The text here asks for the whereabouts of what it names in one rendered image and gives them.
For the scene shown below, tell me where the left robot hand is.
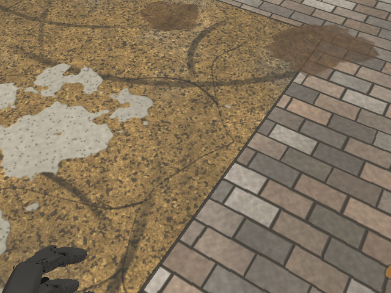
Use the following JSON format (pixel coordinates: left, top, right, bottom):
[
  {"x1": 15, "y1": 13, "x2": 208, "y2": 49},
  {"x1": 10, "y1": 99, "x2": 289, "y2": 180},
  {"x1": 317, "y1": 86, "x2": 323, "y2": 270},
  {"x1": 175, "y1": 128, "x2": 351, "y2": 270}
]
[{"x1": 2, "y1": 245, "x2": 94, "y2": 293}]

